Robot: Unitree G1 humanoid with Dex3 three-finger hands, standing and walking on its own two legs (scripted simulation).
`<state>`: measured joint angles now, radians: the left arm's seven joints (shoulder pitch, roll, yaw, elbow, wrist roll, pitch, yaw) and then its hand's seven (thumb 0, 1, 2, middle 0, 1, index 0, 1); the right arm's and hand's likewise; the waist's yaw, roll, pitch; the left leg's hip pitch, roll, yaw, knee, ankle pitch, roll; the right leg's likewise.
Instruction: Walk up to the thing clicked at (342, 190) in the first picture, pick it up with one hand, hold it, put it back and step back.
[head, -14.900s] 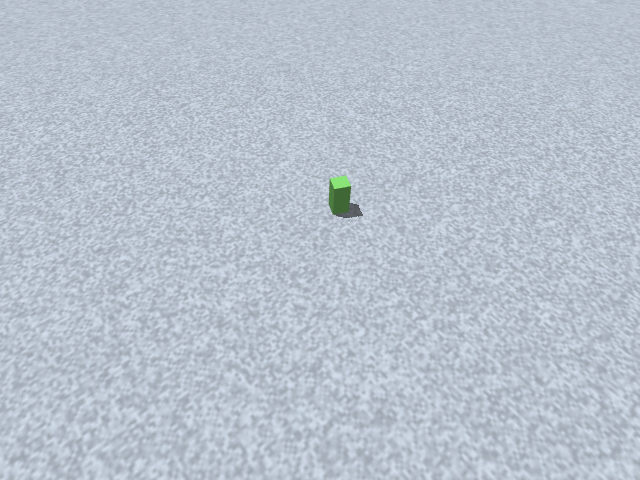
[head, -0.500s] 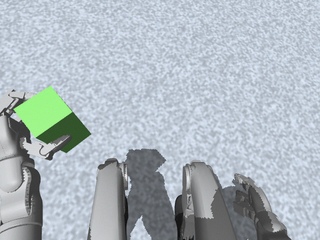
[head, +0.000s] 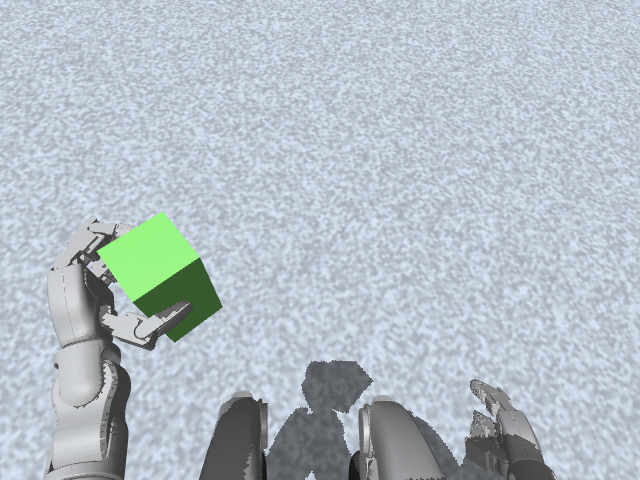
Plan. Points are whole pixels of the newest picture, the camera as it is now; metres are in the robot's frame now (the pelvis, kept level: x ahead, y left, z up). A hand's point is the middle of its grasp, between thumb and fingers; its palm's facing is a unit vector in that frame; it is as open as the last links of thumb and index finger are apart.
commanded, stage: hold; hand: left
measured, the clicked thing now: (169, 283) +0.34 +0.18 +0.01
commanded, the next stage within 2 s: crouch in 1.26 s
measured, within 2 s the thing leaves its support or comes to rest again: neither
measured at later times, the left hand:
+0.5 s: hand (135, 231) +0.35 +0.19 +0.11, palm faces +0.31 -0.95 -0.01, open 10.7 cm
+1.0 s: hand (135, 215) +0.35 +0.18 +0.14, palm faces +0.30 -0.95 +0.01, open 10.7 cm
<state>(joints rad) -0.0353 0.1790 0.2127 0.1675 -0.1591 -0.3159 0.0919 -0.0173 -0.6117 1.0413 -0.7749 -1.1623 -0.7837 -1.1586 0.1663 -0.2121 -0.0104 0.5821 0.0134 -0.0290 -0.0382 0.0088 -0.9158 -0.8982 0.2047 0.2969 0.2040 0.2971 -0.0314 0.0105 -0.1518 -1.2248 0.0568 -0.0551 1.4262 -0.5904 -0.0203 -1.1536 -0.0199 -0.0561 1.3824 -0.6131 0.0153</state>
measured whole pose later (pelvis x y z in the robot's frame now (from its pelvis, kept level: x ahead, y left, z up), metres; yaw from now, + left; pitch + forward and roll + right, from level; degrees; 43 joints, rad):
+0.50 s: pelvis +0.02 +0.00 +0.07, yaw +1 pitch +15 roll -2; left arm -0.06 0.14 0.17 0.26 -0.12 -0.34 0.14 -0.02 -0.61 1.03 -0.80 -1.13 -0.81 -1.12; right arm 0.21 -0.20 0.00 0.61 -0.02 -0.01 -0.04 0.01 -0.92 -0.90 0.20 0.30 0.20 0.30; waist -0.03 0.01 -0.10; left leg -0.86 0.05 -0.03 1.10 -0.50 -0.02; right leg -0.79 -0.02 -0.05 1.06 -0.52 0.01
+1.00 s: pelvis +0.02 -0.01 +0.09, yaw +1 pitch +10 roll -1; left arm -0.07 0.13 0.16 0.30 -0.13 -0.33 0.14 -0.02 -0.61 1.03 -0.79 -1.14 -0.80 -1.14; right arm 0.21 -0.20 0.00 0.64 -0.02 0.00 -0.05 0.01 -0.92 -0.90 0.20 0.30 0.20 0.30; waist -0.02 0.01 -0.06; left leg -0.69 0.06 -0.02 0.96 -0.44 -0.03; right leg -0.63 -0.02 -0.04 0.93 -0.47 0.01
